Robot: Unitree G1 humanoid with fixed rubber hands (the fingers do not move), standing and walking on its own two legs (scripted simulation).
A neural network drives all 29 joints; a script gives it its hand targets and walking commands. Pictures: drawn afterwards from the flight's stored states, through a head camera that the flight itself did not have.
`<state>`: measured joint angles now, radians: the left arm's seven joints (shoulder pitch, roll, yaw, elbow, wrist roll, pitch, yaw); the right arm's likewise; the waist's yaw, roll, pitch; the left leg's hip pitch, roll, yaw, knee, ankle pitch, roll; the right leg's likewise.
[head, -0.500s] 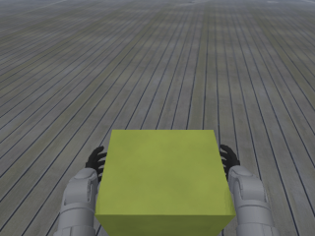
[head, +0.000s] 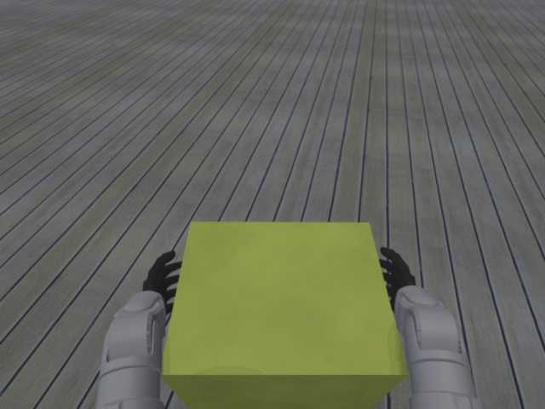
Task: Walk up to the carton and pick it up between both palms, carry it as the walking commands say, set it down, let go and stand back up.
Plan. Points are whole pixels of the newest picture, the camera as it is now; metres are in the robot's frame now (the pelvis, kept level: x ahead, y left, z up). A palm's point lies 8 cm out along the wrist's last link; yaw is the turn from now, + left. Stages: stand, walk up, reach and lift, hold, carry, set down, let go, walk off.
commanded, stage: reach and lift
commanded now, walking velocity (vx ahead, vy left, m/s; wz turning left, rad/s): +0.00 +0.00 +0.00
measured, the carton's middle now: (279, 324) +0.27 +0.00 -0.03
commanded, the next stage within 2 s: hold in 0.52 s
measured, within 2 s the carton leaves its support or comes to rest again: neither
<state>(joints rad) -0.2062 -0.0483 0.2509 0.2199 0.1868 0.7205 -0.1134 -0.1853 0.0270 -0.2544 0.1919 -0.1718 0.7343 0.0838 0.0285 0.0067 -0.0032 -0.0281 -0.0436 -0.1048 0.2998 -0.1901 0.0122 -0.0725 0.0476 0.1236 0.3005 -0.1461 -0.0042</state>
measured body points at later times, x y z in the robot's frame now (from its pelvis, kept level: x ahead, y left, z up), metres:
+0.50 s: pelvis +0.00 +0.00 +0.00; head -0.03 +0.00 +0.45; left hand +0.27 +0.19 +0.02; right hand +0.28 -0.19 +0.02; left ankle -0.01 +0.11 -0.75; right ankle +0.02 -0.12 -0.75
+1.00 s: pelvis -0.01 +0.00 +0.00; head -0.04 +0.00 +0.45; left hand +0.27 +0.19 +0.03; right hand +0.28 -0.19 +0.03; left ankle -0.01 +0.11 -0.75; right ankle +0.02 -0.12 -0.75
